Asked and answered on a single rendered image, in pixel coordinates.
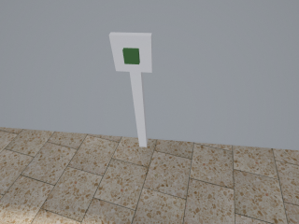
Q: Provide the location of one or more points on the panel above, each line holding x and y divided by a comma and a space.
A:
142, 42

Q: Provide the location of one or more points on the button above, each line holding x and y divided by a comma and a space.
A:
131, 55

